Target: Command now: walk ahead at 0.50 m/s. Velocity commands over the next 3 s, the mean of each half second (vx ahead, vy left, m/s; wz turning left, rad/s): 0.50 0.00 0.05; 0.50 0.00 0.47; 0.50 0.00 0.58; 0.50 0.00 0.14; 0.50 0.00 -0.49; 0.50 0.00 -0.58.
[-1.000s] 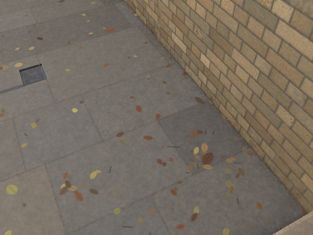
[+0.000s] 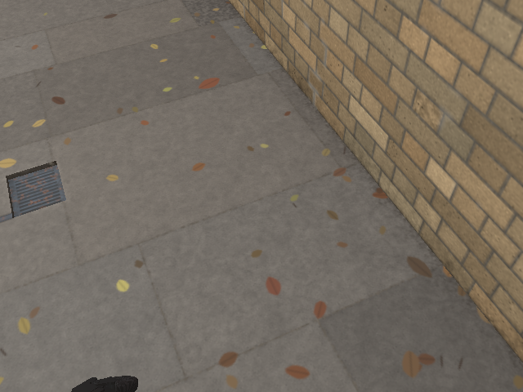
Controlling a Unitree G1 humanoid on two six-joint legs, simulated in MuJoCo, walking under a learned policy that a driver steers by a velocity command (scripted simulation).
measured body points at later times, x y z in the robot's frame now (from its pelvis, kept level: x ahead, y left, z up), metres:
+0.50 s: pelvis +0.27 +0.02 -0.01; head +0.31 +0.02 +0.44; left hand +0.19 +0.28 -0.15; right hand +0.53 -0.18 -0.10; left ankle +0.41 +0.12 -0.73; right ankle +0.08 -0.09 -0.73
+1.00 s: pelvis +0.55 +0.04 +0.00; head +0.58 +0.05 +0.45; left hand +0.73 +0.33 -0.07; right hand +0.63 -0.23 -0.13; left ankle +0.41 +0.12 -0.73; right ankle +0.70 -0.04 -0.73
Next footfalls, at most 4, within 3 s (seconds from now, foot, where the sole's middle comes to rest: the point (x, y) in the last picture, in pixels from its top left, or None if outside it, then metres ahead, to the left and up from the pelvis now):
0.50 left None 0.45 0.13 -0.77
1.00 right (275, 297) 0.74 -0.03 -0.77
1.52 left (146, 273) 0.84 0.34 -0.77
2.06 right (145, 173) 1.24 0.38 -0.77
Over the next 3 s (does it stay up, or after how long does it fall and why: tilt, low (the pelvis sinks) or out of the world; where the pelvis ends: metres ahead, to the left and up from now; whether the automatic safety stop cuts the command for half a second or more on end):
stays up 1.50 0.57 0.00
